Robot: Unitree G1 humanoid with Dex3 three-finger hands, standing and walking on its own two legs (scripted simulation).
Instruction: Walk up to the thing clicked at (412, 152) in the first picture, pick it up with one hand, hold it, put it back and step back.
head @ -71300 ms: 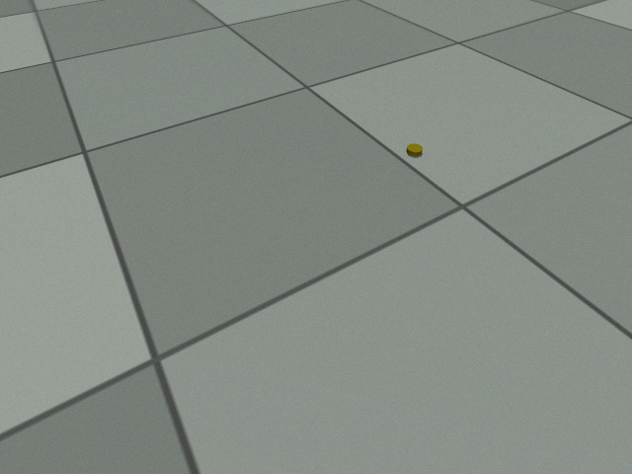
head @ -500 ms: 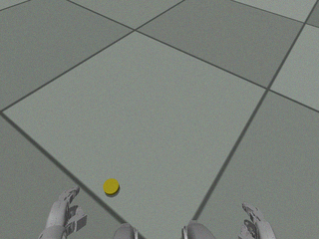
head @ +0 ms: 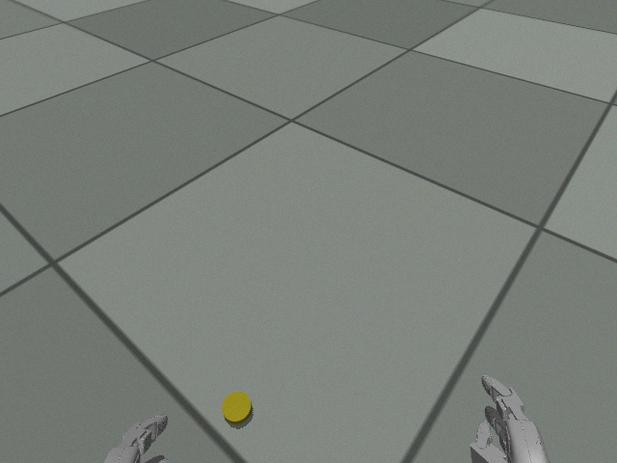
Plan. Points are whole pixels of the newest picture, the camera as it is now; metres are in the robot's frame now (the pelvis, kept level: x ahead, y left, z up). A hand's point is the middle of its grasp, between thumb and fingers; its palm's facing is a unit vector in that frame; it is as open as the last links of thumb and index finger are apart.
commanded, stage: home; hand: left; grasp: from above
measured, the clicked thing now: (237, 407) +0.48 +0.22 -0.70
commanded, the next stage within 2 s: stand in 1.78 s
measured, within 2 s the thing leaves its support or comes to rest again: neither
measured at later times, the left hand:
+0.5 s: hand out of the picture +0.17 +0.18 -0.04, palm faces +0.04 -0.98 -0.19, open 7.4 cm
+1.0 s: hand out of the picture +0.17 +0.17 -0.04, palm faces +0.04 -0.98 -0.20, open 7.4 cm
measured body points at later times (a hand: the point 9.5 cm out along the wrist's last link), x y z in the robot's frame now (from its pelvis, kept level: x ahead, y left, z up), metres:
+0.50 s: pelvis +0.01 +0.00 +0.00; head +0.02 +0.01 +0.45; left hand +0.17 +0.23 -0.03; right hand +0.16 -0.25 -0.06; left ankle +0.02 +0.13 -0.68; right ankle +0.01 -0.13 -0.68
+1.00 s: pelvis +0.01 +0.00 +0.00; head +0.02 +0.00 +0.45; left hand +0.17 +0.23 -0.03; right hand +0.17 -0.25 -0.06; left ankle +0.02 +0.13 -0.68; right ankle +0.01 -0.13 -0.68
